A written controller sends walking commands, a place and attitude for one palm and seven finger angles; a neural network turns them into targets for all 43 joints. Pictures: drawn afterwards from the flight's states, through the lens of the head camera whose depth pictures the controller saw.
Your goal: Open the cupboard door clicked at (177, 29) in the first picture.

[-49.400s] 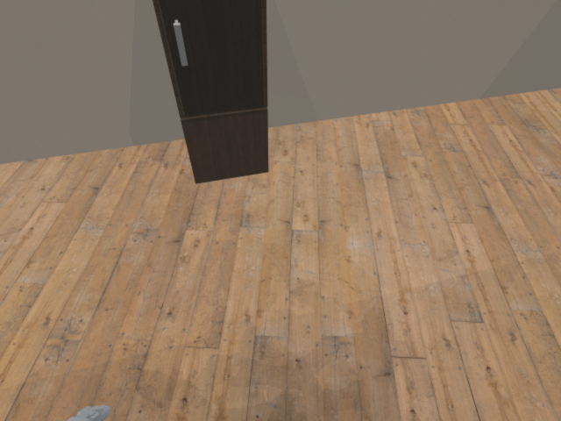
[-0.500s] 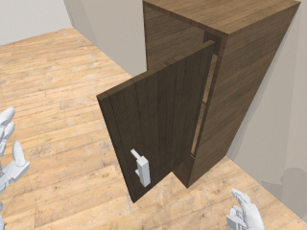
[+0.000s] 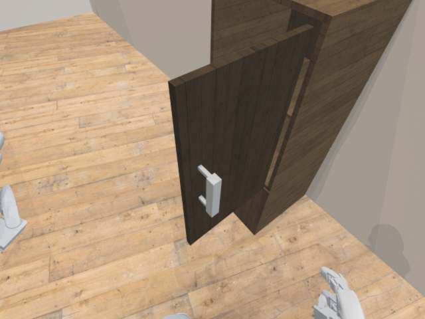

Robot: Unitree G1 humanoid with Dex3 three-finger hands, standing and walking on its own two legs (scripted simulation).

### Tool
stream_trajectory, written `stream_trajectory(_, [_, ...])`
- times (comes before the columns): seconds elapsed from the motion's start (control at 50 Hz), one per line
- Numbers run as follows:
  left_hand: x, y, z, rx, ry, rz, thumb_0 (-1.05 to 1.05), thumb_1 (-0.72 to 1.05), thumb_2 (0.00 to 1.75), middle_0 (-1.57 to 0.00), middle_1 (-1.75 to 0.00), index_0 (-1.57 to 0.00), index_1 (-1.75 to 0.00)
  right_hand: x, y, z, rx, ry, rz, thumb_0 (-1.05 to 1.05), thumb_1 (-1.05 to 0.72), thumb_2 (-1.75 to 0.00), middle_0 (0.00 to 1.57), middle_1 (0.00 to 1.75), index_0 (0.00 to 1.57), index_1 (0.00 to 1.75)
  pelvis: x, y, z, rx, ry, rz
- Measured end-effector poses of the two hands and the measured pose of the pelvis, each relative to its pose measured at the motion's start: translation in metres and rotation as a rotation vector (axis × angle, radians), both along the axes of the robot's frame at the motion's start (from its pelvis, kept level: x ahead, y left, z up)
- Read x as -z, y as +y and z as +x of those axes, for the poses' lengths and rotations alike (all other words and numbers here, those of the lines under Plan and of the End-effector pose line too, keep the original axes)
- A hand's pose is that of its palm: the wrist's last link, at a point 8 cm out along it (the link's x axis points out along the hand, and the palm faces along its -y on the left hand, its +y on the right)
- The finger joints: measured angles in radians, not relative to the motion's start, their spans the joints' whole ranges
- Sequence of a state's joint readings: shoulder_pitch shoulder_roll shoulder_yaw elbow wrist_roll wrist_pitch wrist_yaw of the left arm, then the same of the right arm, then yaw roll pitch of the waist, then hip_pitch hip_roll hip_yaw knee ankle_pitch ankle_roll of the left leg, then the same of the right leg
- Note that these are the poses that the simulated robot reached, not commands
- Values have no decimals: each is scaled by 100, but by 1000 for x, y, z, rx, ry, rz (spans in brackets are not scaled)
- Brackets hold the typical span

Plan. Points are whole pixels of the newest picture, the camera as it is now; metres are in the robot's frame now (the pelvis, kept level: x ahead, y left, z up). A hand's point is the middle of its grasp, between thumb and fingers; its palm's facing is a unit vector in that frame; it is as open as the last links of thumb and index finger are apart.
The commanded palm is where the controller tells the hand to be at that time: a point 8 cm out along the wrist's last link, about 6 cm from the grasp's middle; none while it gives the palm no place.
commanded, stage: step back with the hand held close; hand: left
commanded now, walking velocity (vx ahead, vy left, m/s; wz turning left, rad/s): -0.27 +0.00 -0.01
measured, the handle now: (207, 191) +0.39 +0.04 -0.03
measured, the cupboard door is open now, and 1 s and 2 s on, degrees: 93 93 93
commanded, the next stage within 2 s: stop stepping back and stand still in 0.42 s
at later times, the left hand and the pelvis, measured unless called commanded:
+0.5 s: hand out of the picture +0.08 +0.30 +0.19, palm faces +0.48 -0.77 -0.41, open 7.4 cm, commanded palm +0.02 +0.32 +0.19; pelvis -0.11 +0.02 -0.01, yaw +1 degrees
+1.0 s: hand out of the picture -0.04 +0.31 +0.19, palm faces +0.32 -0.79 -0.52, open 7.4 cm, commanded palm -0.08 +0.35 +0.19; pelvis -0.25 +0.07 +0.00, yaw -5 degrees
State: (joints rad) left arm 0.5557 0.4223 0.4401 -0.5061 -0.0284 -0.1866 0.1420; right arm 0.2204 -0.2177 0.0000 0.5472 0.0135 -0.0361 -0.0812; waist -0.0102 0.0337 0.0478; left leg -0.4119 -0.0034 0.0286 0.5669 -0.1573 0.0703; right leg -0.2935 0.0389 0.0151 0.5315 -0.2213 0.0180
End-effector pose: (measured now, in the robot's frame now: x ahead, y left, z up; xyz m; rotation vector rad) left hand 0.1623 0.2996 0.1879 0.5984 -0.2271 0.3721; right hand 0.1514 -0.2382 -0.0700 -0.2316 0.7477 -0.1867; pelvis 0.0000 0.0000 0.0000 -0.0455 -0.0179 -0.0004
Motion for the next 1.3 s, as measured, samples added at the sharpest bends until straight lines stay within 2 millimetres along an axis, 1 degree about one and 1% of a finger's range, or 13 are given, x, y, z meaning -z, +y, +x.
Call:
stream_trajectory(0.16, [0, 2, -47, -41, -64, -31, 1, 88, 89, -21, -30, -21, -31, 9, 11, -23, -68, 24, -2, 2, -90, -90, 21, 30, 21, 30, 4, 2, -28, -38, -5, -2])
stream_trajectory(0.26, [2, 13, -59, -8, -118, -46, 1, 88, 89, -21, -30, -21, -31, 7, 15, -41, -54, 30, -44, 2, -90, -90, 21, 30, 21, 30, 8, 14, -48, -41, -16, -20])
stream_trajectory(0.34, [-12, 27, -69, 10, -159, 10, 1, 88, 89, -21, -30, -21, -31, 1, 24, -56, -50, -3, -41, 2, -90, -90, 21, 30, 20, 30, 7, 18, -68, -58, -13, -63])
stream_trajectory(0.42, [-22, 33, -94, 6, -200, 13, 1, 88, 89, -21, -30, -21, -31, -3, 37, -69, -71, -23, -2, 2, -90, -90, 21, 30, 20, 30, 5, 19, -86, -52, 18, -70])
stream_trajectory(0.54, [-9, 27, -135, 25, -175, -3, 1, 89, 89, -21, -30, -21, -31, 2, 50, -89, -127, -71, 25, 2, -90, -90, 21, 30, 20, 30, 14, 19, -129, 32, 68, -5])
stream_trajectory(0.68, [5, 41, -143, 72, -176, -107, 1, 88, 89, -21, -30, -21, -31, -4, 52, -150, -31, -33, -29, 2, -90, -90, 21, 30, 21, 30, 10, 43, -148, 47, 10, -9])
stream_trajectory(0.78, [0, 51, -148, 102, -151, -126, 1, 88, 89, -21, -30, -21, -31, -20, 57, -200, 33, -60, -32, 2, -90, -90, 21, 30, 20, 30, -3, 52, -183, 60, -26, 1])
stream_trajectory(0.9, [-22, 40, -197, 176, -58, -57, 1, 89, 89, -21, -30, -21, -31, -33, 61, -257, 69, -39, -19, 2, -90, -90, 21, 30, 20, 30, -21, 60, -215, 75, -15, -23])
stream_trajectory(1.02, [-24, 56, -248, 134, -87, 39, 1, 88, 89, -21, -30, -22, -31, 1, 55, -295, 68, 43, -31, 1, -90, -90, 21, 30, 20, 30, -1, 70, -255, 93, -10, 18])
stream_trajectory(1.1, [-12, 78, -254, 38, -140, -78, 1, 88, 89, -21, -30, -22, -31, 1, 62, -318, 103, 69, -33, 2, -90, -90, 21, 30, 20, 30, -6, 78, -263, 89, -3, 33])
stream_trajectory(1.18, [-1, 84, -251, 36, -162, -160, 1, 88, 89, -21, -30, -21, -31, -2, 73, -328, 105, 39, -68, 2, -90, -90, 21, 30, 20, 30, -4, 93, -269, 70, -3, 36])
stream_trajectory(1.24, [-2, 85, -250, 94, -182, -127, 1, 88, 89, -21, -30, -21, -31, 0, 84, -330, 119, -1, -68, 2, -90, -90, 21, 30, 20, 30, 4, 103, -278, 67, -18, 41])
stream_trajectory(1.3, [-12, 85, -252, 133, -159, -41, 1, 88, 89, -21, -30, -21, -31, -1, 99, -333, 120, -6, -11, 2, -90, -90, 21, 30, 20, 30, -1, 103, -283, 67, -24, 47])
